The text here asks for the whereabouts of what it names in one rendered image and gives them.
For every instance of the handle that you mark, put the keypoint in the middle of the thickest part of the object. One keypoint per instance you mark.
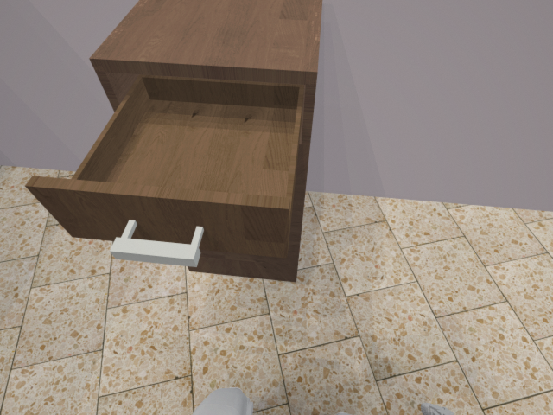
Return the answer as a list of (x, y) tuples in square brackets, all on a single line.
[(159, 252)]

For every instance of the left robot thigh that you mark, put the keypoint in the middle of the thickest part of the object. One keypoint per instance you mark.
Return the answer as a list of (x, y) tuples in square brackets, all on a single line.
[(225, 401)]

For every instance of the drawer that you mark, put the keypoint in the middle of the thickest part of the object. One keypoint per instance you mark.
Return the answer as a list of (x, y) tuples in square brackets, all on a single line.
[(180, 153)]

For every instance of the cabinet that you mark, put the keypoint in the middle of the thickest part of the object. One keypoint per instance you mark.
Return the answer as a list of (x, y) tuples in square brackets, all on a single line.
[(273, 41)]

